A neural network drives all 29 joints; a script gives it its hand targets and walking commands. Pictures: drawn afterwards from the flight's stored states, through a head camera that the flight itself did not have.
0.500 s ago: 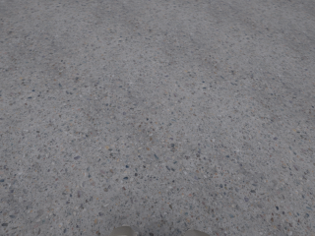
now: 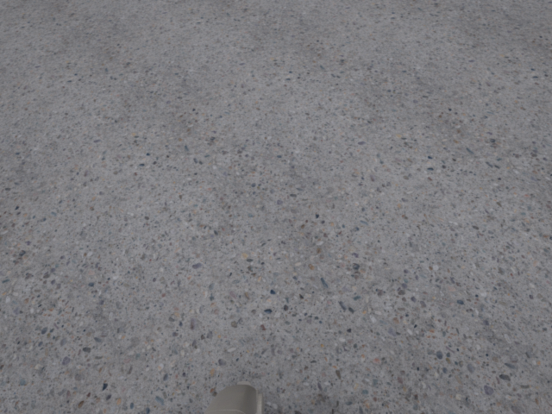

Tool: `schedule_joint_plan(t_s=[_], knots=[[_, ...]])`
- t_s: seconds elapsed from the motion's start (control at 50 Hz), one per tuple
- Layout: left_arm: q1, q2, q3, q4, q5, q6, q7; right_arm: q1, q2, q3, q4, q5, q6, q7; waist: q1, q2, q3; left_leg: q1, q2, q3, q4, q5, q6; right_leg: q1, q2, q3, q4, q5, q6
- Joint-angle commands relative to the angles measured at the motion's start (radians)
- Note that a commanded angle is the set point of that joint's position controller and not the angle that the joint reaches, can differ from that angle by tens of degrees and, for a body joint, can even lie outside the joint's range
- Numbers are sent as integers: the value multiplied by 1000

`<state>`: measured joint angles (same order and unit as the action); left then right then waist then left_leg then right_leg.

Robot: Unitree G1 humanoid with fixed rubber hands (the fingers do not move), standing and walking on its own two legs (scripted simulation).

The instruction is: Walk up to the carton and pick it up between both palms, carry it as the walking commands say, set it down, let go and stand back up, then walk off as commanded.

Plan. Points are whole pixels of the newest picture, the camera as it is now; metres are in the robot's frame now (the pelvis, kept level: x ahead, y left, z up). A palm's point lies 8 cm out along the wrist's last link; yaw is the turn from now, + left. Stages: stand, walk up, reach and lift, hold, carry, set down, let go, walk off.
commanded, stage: walk up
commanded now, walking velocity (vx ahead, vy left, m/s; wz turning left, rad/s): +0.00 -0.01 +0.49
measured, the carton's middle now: out of the picture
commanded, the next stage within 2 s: none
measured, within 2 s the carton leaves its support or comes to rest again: neither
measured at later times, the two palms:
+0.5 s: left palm out of the picture +0.02 +0.26 -0.14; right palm out of the picture +0.10 -0.21 -0.15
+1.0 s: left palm out of the picture -0.11 +0.23 -0.15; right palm out of the picture +0.12 -0.20 -0.13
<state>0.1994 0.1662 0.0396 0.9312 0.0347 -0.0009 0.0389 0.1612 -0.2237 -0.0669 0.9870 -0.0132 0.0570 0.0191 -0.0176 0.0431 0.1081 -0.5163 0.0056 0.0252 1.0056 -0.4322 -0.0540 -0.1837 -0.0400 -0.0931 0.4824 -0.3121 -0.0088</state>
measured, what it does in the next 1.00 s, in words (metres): steps on the spot, turning left: left foot, then right foot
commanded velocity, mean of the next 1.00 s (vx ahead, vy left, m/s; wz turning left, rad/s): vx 0.00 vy -0.01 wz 0.50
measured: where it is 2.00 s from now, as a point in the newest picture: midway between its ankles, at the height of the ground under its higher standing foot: outside the picture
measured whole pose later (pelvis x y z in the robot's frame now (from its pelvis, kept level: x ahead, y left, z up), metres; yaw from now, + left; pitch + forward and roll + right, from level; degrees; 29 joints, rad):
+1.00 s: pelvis -0.05 -0.02 -0.01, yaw +30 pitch -1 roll -1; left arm 0.18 0.22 0.08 0.96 0.03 0.06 0.02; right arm 0.22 -0.18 -0.06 0.94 -0.02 0.04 0.00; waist -0.02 -0.03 0.07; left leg -0.30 0.00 -0.01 0.62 -0.30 0.03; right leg -0.42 -0.05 -0.04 0.98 -0.46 0.03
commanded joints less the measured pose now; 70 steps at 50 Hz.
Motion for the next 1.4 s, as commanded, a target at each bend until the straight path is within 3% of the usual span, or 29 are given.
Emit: schedule_joint_plan(t_s=[0.0,0.12,0.16,0.2,0.22,0.26,0.3,0.36,0.46,0.5,0.52,0.54,0.56,0.64,0.74,0.78,0.8,0.82,0.86,0.92,1.04,1.08,1.1,1.12,1.16,1.2,1.22,1.3,1.38], knots=[[2,202,58,-79,1,-25,9,5,-68,-8,-92,-3,-12,18,14,-274,-91,-41,44,2,-29,59,-4,90,-269,97,-173,617,-153],[30,196,83,-49,-1,-9,-3,13,-48,-3,-95,-11,-10,26,-8,-215,-136,187,18,78,-378,132,31,68,-266,39,-33,484,-92],[50,206,86,-43,-16,-3,-11,96,-104,-15,-79,-26,-19,14,-33,-92,-148,327,33,55,-514,291,51,-19,-220,-8,100,331,-42],[52,106,81,-90,-18,9,-8,180,-258,-57,-99,-23,-50,-1,-74,359,-217,606,432,-476,-624,964,224,-405,-55,-35,555,-376,50],[-24,121,70,-114,-26,24,4,223,-235,-47,-85,-9,-53,-18,-113,298,-236,504,434,-470,-672,826,315,-358,-55,100,660,-334,56],[-31,127,71,-72,-15,13,-16,132,-175,-31,-88,-1,-52,-31,-41,96,-150,412,351,-431,-678,581,248,-351,-87,122,630,-214,48],[-4,117,60,-43,-29,20,-23,56,-169,-39,-107,-25,-52,-40,2,172,-133,318,277,-296,-703,493,198,-285,-96,82,586,-132,45],[4,114,67,-44,-31,18,-15,91,-159,-36,-91,-17,-53,-35,-4,92,-176,352,240,-269,-659,628,217,-249,-60,75,512,-144,54],[5,81,51,-50,-43,16,-3,58,-183,-35,-107,-29,-38,-24,8,98,-131,220,225,-364,-663,437,229,-126,-19,59,245,-117,52],[71,110,54,-21,-41,9,0,2,-184,-39,-121,-26,-25,-24,62,37,-147,124,153,-306,-617,255,144,30,1,23,-11,24,29],[154,167,71,1,-29,2,7,19,-138,-31,-128,-14,-27,-24,88,-57,-163,-41,78,-244,-494,162,89,216,-131,133,-123,-16,-4],[179,268,96,-7,-12,-2,6,36,-64,-14,-146,-6,-33,-22,92,-381,-180,-167,-56,-93,-205,-62,44,246,-423,435,-270,-31,-91],[73,257,99,-37,-6,5,1,-29,-90,-26,-154,-26,-25,-31,86,-345,-132,-130,-18,-23,57,-98,23,31,-489,451,-329,6,-183],[-135,200,87,-71,-13,3,8,75,-99,-49,-106,-15,-13,13,-26,-267,-49,54,14,-46,167,77,23,-143,-275,101,-226,128,-100],[-35,189,123,-36,8,0,-6,43,-37,-18,-109,-14,-9,14,18,-261,-134,136,23,35,-219,24,32,-10,-295,38,-59,315,-55],[34,219,87,-29,6,7,-4,63,-40,7,-91,36,-16,3,-11,-123,-171,341,3,73,-473,51,38,-45,-288,51,3,272,-28],[48,204,87,-37,6,14,-10,62,-84,2,-86,23,-30,0,-29,32,-178,406,76,-38,-576,150,50,-122,-224,0,168,180,2],[37,146,71,-88,3,18,-8,104,-210,-24,-100,9,-39,-8,-51,372,-171,462,340,-422,-650,431,142,-346,-72,-54,453,-224,63],[-124,120,60,-139,6,26,-3,152,-217,-27,-104,7,-45,-27,-98,266,-133,325,382,-476,-687,524,274,-385,-21,118,627,-298,64],[-50,150,56,-79,9,29,-17,2,-171,-29,-124,-11,-30,-34,-3,211,-69,214,253,-333,-685,261,205,-317,-32,93,610,-148,42],[-46,102,41,-68,-29,26,-4,87,-182,-49,-104,-18,-29,-40,-29,153,-148,289,204,-338,-626,366,214,-181,26,32,193,-154,39],[50,99,45,-35,-26,13,-2,61,-168,-48,-132,-16,-25,-36,40,72,-137,144,145,-349,-562,307,169,10,16,45,-39,-30,16],[93,146,64,-25,-5,1,4,50,-131,-32,-139,-17,-35,-30,65,-88,-128,21,81,-293,-447,237,119,120,-104,171,-153,-21,-15],[164,273,90,-35,6,-2,7,34,-72,-26,-158,-18,-35,-24,90,-395,-179,-199,-55,-107,-143,-68,61,262,-398,463,-263,56,-109],[33,245,91,-45,10,1,4,-87,-107,-34,-205,-15,-27,-17,74,-266,-113,-120,11,-80,110,-85,40,-55,-455,448,-298,-20,-199],[19,241,90,-52,-10,-8,14,-33,-111,-42,-165,-50,-10,16,37,-127,-107,-132,36,-84,252,22,22,-58,-414,369,-326,-269,-166],[97,295,121,-18,-45,-7,33,-143,-132,-60,-234,-72,17,78,27,-75,-100,-357,58,-154,358,159,9,102,-499,481,-304,-435,-91],[133,202,83,3,-25,-47,10,-92,-68,-39,-220,-22,-15,96,32,-282,-97,-246,75,-86,265,212,2,39,-349,237,-325,-280,-69],[126,223,76,-20,-5,-55,2,-94,-36,-14,-188,-15,-9,102,18,-267,-17,-96,88,18,-79,183,10,-3,-354,112,-378,-287,-55]])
